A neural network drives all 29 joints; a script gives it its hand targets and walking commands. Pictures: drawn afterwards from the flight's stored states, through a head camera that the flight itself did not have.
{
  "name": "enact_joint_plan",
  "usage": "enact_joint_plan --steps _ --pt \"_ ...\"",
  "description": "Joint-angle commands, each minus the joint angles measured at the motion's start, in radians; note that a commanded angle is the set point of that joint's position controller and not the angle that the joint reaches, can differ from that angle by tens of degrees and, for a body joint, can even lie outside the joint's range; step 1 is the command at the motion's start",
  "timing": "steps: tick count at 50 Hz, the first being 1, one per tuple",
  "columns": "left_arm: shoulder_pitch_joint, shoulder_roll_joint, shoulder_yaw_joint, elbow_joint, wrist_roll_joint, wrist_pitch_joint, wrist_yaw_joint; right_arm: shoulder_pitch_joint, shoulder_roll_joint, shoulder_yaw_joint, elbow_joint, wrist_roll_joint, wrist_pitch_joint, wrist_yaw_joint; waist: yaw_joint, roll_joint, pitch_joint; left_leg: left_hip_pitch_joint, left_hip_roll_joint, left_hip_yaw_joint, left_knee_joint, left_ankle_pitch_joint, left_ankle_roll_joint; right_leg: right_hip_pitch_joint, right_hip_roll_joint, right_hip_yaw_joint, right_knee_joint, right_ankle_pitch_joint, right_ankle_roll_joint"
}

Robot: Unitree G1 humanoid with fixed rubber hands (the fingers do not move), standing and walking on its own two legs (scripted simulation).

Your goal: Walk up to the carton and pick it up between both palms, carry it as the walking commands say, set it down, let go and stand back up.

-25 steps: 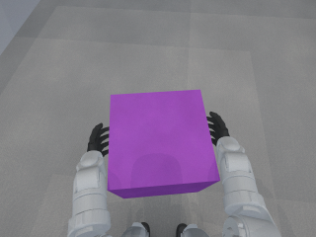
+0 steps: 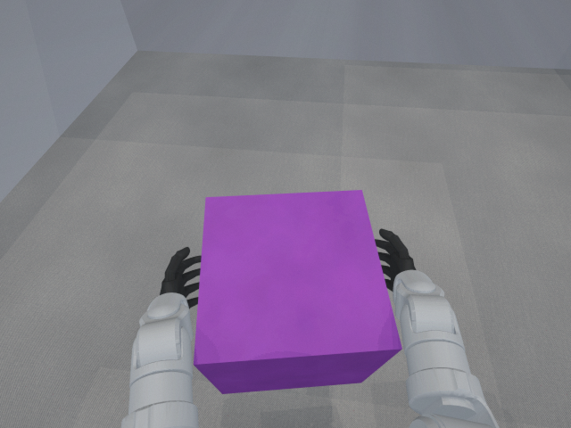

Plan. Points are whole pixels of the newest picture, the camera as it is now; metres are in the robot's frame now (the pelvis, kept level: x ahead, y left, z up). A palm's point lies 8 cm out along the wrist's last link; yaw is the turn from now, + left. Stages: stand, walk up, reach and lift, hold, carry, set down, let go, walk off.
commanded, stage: reach and lift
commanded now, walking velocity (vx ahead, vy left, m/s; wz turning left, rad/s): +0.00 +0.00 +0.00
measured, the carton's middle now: (289, 296) +0.34 +0.03 -0.05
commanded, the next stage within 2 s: hold in 1.82 s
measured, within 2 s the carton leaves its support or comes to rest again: neither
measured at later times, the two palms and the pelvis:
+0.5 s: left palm (174, 294) +0.29 +0.18 +0.05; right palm (421, 281) +0.32 -0.15 +0.05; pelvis +0.01 +0.00 +0.00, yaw +0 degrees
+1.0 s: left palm (184, 284) +0.30 +0.17 +0.05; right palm (431, 289) +0.30 -0.16 +0.05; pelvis +0.02 +0.01 +0.01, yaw +0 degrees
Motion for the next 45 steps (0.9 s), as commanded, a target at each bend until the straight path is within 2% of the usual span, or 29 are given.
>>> enact_joint_plan --steps 1,11,18,27,45 --pt "-0.587 -0.861 -0.623 -0.045 -0.222 -0.009 -0.219 -0.476 0.94 0.559 -0.003 0.198 0.01 0.224 0.004 -0.012 -0.381 0.197 -0.054 -0.021 -0.05 0.177 -0.001 0.188 0.036 0.039 -0.065 0.149 0.004" --pt "-0.54 -0.836 -0.658 -0.13 -0.245 0.084 -0.21 -0.424 0.927 0.597 -0.108 0.229 0.098 0.203 -0.006 -0.014 -0.294 0.271 -0.051 -0.029 -0.095 0.162 0.002 0.258 0.021 0.058 -0.119 0.14 0.01" --pt "-0.534 -0.81 -0.643 -0.131 -0.243 0.125 -0.204 -0.418 0.898 0.578 -0.141 0.229 0.145 0.19 -0.02 -0.02 -0.214 0.263 -0.053 -0.028 -0.115 0.099 0.006 0.266 0.017 0.064 -0.143 0.084 0.013" --pt "-0.539 -0.81 -0.635 -0.129 -0.242 0.135 -0.195 -0.422 0.879 0.566 -0.169 0.235 0.165 0.185 -0.044 -0.01 -0.214 0.263 -0.05 -0.034 -0.121 0.095 0.006 0.295 0.02 0.063 -0.145 0.102 0.015" --pt "-0.453 -0.813 -0.66 -0.179 -0.246 0.14 -0.17 -0.35 0.828 0.592 -0.263 0.244 0.187 0.182 -0.08 -0.003 -0.243 0.29 -0.044 -0.048 -0.138 0.194 -0.001 0.339 0.037 0.052 -0.152 0.214 0.016"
